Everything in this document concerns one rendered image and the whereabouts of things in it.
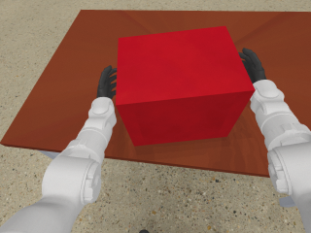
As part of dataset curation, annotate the robot left hand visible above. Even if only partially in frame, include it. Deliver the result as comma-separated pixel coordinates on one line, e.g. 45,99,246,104
96,65,118,100

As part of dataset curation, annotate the robot right upper arm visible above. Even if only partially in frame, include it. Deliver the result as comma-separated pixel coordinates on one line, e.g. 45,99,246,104
267,141,311,233

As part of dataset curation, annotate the robot right hand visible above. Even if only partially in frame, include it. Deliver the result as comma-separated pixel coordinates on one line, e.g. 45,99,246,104
238,48,267,83

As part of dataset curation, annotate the carton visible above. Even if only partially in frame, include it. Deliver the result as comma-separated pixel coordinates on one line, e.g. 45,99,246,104
116,26,256,147

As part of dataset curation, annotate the table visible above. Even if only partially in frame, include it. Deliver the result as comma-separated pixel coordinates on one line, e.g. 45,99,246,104
0,10,311,208

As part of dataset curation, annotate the robot right forearm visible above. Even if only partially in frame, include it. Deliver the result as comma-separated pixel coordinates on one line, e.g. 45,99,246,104
250,80,311,151

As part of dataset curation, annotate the robot left forearm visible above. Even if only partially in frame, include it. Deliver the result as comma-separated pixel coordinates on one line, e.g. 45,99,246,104
42,97,117,195

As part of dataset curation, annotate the robot left upper arm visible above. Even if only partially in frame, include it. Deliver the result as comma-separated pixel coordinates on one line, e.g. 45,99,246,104
0,155,102,233

